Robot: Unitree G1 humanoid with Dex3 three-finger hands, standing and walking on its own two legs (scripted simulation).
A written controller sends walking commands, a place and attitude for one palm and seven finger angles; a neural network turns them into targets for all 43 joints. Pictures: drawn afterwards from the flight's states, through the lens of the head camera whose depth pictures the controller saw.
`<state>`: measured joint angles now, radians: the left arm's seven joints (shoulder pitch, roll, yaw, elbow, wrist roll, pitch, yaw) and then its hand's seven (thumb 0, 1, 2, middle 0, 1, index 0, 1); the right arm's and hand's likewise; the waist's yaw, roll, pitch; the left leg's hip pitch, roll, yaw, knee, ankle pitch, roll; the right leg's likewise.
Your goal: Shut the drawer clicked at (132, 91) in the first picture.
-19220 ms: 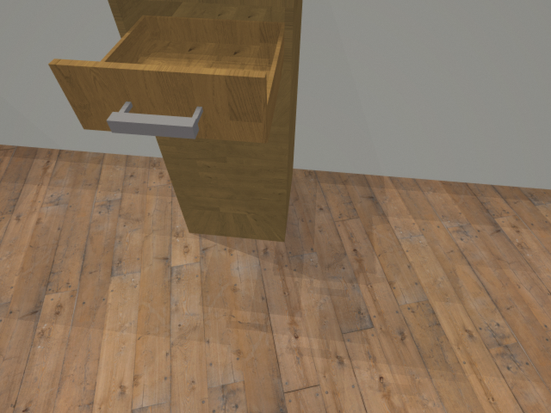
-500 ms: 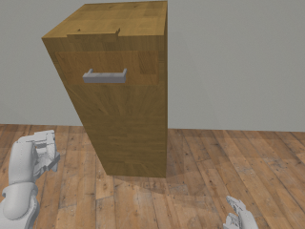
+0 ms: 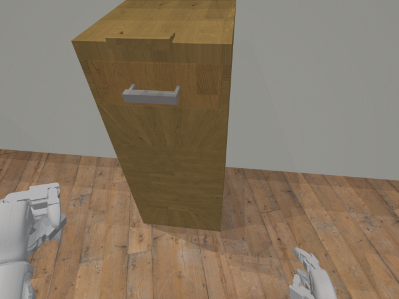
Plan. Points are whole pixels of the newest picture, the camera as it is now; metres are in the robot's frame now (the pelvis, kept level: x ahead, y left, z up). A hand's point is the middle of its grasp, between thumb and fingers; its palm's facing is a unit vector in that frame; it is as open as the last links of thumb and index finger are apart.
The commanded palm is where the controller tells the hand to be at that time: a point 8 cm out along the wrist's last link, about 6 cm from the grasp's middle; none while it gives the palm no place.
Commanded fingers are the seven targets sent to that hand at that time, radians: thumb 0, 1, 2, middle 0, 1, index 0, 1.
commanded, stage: step back with the hand held close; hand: left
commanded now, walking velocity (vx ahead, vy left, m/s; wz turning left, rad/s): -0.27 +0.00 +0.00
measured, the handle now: (152, 92) +0.62 +0.22 +0.11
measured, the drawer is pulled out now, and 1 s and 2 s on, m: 0.00 0.00 0.00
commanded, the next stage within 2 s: stop stepping back and stand still in 1.42 s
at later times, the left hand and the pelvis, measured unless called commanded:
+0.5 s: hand (37, 240) +0.15 +0.26 +0.15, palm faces +0.32 -0.81 -0.50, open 3.2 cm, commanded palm +0.09 +0.30 +0.17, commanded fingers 0.00 0.90 0.90 -1.40 -1.60 -1.40 -1.60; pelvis -0.04 +0.02 -0.01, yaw +0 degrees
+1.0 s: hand out of the picture +0.08 +0.27 +0.16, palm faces +0.37 -0.80 -0.48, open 3.2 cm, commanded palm +0.02 +0.31 +0.17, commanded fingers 0.00 0.90 0.90 -1.40 -1.60 -1.40 -1.60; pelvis -0.10 +0.03 -0.01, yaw +1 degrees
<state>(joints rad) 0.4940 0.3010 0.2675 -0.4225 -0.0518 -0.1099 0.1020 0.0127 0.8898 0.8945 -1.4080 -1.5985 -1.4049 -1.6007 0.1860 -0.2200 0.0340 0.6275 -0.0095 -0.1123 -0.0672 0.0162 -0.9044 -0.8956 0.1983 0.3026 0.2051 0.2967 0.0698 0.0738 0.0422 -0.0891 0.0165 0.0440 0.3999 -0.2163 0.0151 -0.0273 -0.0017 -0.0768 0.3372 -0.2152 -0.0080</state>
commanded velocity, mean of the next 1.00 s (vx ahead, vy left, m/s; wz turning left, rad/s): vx -0.31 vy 0.00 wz -0.01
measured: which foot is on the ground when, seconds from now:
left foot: down 0.00-1.00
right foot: down 0.00-0.78, up 0.80-1.00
